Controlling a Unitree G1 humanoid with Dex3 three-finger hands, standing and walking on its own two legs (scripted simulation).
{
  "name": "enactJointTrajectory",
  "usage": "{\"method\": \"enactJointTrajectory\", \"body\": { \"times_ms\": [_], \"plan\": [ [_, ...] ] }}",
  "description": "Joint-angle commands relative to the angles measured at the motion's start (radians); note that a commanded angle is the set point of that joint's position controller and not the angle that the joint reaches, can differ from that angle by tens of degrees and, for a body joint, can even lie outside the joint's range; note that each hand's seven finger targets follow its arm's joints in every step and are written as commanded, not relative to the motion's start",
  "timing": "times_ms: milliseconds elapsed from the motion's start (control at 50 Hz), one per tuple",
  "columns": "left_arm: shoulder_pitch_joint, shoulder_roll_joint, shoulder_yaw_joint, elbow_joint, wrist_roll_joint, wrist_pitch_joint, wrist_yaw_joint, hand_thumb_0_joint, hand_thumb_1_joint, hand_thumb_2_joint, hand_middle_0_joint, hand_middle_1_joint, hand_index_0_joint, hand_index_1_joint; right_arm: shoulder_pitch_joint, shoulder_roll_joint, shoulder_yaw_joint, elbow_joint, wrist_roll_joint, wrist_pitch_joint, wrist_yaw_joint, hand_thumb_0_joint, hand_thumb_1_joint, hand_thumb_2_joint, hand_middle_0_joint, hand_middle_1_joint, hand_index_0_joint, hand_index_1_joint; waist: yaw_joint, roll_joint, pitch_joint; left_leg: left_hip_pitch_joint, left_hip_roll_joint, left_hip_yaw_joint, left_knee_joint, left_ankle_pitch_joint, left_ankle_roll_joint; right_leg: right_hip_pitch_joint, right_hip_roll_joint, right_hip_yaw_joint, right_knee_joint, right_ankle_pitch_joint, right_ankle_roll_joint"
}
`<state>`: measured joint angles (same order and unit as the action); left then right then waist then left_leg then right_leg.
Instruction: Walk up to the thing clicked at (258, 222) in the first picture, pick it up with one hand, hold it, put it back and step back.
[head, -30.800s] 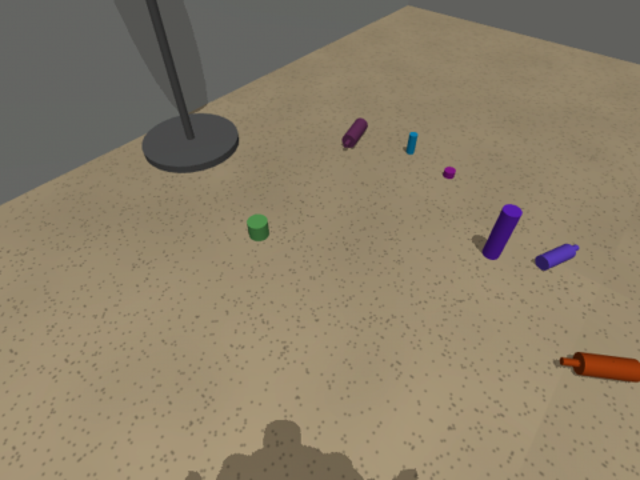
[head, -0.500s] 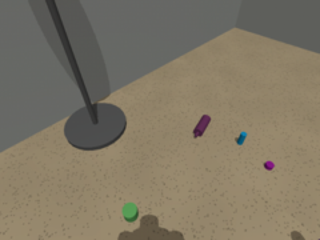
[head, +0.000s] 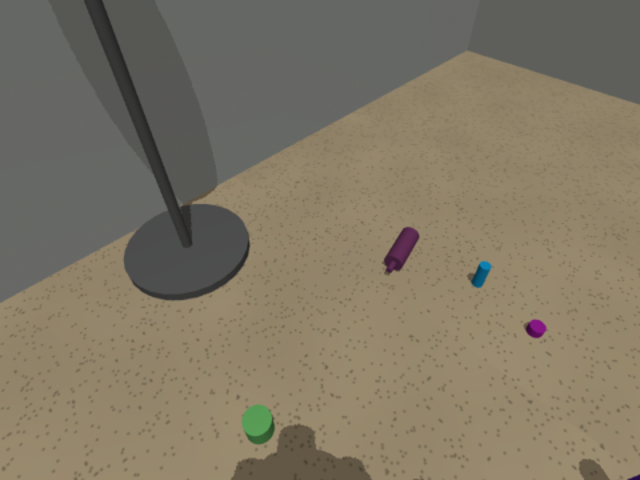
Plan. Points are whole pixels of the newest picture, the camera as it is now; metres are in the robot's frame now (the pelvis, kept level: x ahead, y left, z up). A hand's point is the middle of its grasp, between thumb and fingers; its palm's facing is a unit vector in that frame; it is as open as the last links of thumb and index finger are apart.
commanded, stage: stand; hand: left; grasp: from above
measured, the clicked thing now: (258, 424) +0.44 +0.21 -0.74
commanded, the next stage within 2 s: step back in 0.78 s
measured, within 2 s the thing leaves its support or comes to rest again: neither
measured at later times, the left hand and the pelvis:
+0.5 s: hand out of the picture +0.08 +0.25 -0.16, palm faces +0.01 -0.94 -0.34, open 7.4 cm; pelvis +0.01 +0.00 +0.00, yaw +0 degrees
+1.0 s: hand out of the picture +0.09 +0.28 -0.16, palm faces +0.01 -0.92 -0.38, open 7.4 cm; pelvis -0.02 +0.01 -0.02, yaw +0 degrees
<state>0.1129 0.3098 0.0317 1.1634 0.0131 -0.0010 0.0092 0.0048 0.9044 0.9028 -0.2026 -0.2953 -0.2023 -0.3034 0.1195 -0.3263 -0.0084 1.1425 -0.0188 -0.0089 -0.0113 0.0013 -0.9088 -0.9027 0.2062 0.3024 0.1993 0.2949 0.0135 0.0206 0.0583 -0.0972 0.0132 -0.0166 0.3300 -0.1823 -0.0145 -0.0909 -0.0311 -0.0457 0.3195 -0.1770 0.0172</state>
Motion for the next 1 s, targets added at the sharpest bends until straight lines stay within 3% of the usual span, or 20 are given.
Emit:
{"method": "enactJointTrajectory", "body": {
  "times_ms": [0, 140, 240, 680, 740, 760, 820, 840, 900, 920, 940, 980],
  "plan": [
    [-0.036, 0.206, 0.033, -0.055, 0.002, -0.022, 0.011, 0.000, 0.900, 0.900, -0.200, -0.300, -0.200, -0.301, -0.031, -0.197, -0.030, -0.055, 0.000, -0.022, -0.012, 0.000, -0.900, -0.900, 0.200, 0.300, 0.200, 0.300, -0.005, -0.010, -0.064, -0.027, 0.114, -0.083, -0.061, 0.125, 0.036, 0.022, -0.105, 0.090, -0.047, 0.101, -0.028],
    [-0.046, 0.212, 0.031, -0.060, 0.003, -0.025, 0.010, 0.000, 0.900, 0.900, -0.200, -0.300, -0.200, -0.301, -0.037, -0.202, -0.032, -0.057, 0.001, -0.020, -0.009, 0.000, -0.900, -0.900, 0.200, 0.300, 0.200, 0.300, -0.010, -0.022, -0.055, -0.028, 0.110, -0.081, -0.060, 0.114, 0.031, 0.011, -0.105, 0.089, -0.057, 0.078, -0.026],
    [-0.041, 0.216, 0.032, -0.061, 0.001, -0.026, 0.009, 0.000, 0.900, 0.900, -0.200, -0.300, -0.200, -0.301, -0.039, -0.204, -0.030, -0.058, 0.002, -0.021, -0.008, 0.000, -0.900, -0.900, 0.200, 0.300, 0.200, 0.300, -0.009, -0.014, -0.077, -0.024, 0.110, -0.077, -0.053, 0.140, 0.034, 0.033, -0.111, 0.092, -0.048, 0.135, -0.030],
    [-0.042, 0.219, 0.023, -0.074, -0.002, -0.029, 0.006, 0.000, 0.900, 0.900, -0.200, -0.300, -0.200, -0.300, -0.042, -0.216, -0.027, -0.062, 0.005, -0.024, -0.006, 0.000, -0.900, -0.900, 0.200, 0.300, 0.200, 0.300, -0.008, -0.022, -0.090, 0.008, 0.120, -0.077, -0.050, 0.217, 0.029, 0.031, -0.108, 0.082, -0.036, 0.176, -0.027],
    [-0.041, 0.224, 0.024, -0.076, -0.001, -0.028, 0.007, 0.000, 0.900, 0.900, -0.200, -0.300, -0.200, -0.300, -0.041, -0.217, -0.028, -0.064, 0.004, -0.023, -0.006, 0.000, -0.900, -0.900, 0.200, 0.300, 0.200, 0.300, -0.010, -0.021, -0.094, 0.010, 0.120, -0.074, -0.045, 0.222, 0.033, 0.041, -0.114, 0.084, -0.035, 0.198, -0.031],
    [-0.048, 0.304, 0.064, -0.102, -0.023, -0.021, 0.012, 0.000, 0.900, 0.900, -0.200, -0.300, -0.200, -0.300, -0.079, -0.278, -0.052, -0.088, 0.016, -0.003, 0.001, 0.000, -0.900, -0.900, 0.200, 0.300, 0.200, 0.300, -0.013, -0.031, 0.016, -0.075, 0.099, -0.086, 0.051, 0.351, 0.052, -0.039, -0.101, 0.097, 0.046, 0.350, -0.034],
    [-0.020, 0.289, 0.072, -0.146, -0.026, -0.014, 0.019, 0.000, 0.900, 0.900, -0.200, -0.300, -0.200, -0.300, -0.051, -0.258, -0.061, -0.124, 0.030, 0.012, 0.006, 0.000, -0.900, -0.900, 0.200, 0.300, 0.200, 0.300, -0.018, -0.030, -0.110, -0.044, 0.097, -0.064, 0.144, 0.427, 0.073, -0.008, -0.105, 0.079, 0.119, 0.403, -0.071],
    [-0.029, 0.287, 0.073, -0.166, -0.024, -0.010, 0.019, 0.000, 0.900, 0.900, -0.200, -0.300, -0.200, -0.300, -0.046, -0.259, -0.067, -0.139, 0.030, 0.018, 0.007, 0.000, -0.900, -0.900, 0.200, 0.300, 0.200, 0.300, -0.025, -0.042, -0.138, -0.056, 0.087, -0.056, 0.179, 0.395, 0.080, -0.011, -0.108, 0.091, 0.132, 0.389, -0.085],
    [-0.054, 0.306, 0.079, -0.218, -0.016, 0.000, 0.019, 0.000, 0.900, 0.900, -0.200, -0.300, -0.200, -0.300, -0.032, -0.253, -0.073, -0.169, 0.027, 0.032, 0.009, 0.000, -0.900, -0.900, 0.200, 0.300, 0.200, 0.300, -0.026, -0.085, -0.171, -0.080, 0.038, -0.023, 0.299, 0.278, 0.076, -0.058, -0.184, 0.167, 0.136, 0.382, -0.153],
    [-0.057, 0.315, 0.081, -0.231, -0.014, 0.004, 0.020, 0.000, 0.900, 0.900, -0.200, -0.300, -0.200, -0.300, -0.028, -0.248, -0.074, -0.179, 0.026, 0.036, 0.010, 0.000, -0.900, -0.900, 0.200, 0.300, 0.200, 0.300, -0.024, -0.094, -0.165, -0.090, 0.019, -0.014, 0.340, 0.228, 0.073, -0.084, -0.210, 0.186, 0.135, 0.375, -0.177],
    [-0.076, 0.326, 0.084, -0.246, -0.010, 0.009, 0.020, 0.000, 0.900, 0.900, -0.200, -0.300, -0.200, -0.300, -0.017, -0.237, -0.076, -0.185, 0.025, 0.042, 0.013, 0.000, -0.900, -0.900, 0.200, 0.300, 0.200, 0.300, -0.027, -0.133, -0.150, -0.095, -0.011, -0.003, 0.407, 0.116, 0.067, -0.134, -0.246, 0.212, 0.119, 0.359, -0.205],
    [-0.134, 0.347, 0.090, -0.286, 0.004, 0.017, 0.021, 0.000, 0.900, 0.900, -0.200, -0.300, -0.200, -0.300, 0.037, -0.228, -0.084, -0.197, 0.020, 0.054, 0.023, 0.000, -0.900, -0.900, 0.200, 0.300, 0.200, 0.300, -0.048, -0.217, -0.119, -0.093, -0.049, -0.011, 0.522, -0.180, 0.073, -0.247, -0.309, 0.246, 0.104, 0.287, -0.254]
  ]
}}
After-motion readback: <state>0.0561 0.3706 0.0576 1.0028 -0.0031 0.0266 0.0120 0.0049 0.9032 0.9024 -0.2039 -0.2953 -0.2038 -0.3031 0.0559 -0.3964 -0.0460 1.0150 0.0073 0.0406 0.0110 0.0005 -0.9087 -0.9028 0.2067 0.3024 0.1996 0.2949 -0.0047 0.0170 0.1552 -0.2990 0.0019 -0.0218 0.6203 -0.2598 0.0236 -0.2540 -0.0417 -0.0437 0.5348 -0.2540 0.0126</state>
